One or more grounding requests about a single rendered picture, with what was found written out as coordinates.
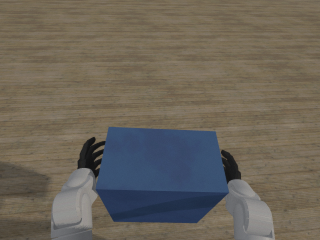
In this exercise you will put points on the robot left hand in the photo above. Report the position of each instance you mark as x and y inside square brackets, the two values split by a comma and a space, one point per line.
[87, 157]

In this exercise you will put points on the robot left forearm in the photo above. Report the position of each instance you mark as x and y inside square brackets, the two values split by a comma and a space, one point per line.
[71, 211]

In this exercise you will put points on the robot right hand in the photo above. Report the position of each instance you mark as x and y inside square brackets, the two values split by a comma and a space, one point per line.
[231, 168]

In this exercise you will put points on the carton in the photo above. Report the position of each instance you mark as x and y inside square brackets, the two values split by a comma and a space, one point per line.
[153, 175]

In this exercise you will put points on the robot right forearm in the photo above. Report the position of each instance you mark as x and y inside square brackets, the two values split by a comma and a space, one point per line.
[252, 218]

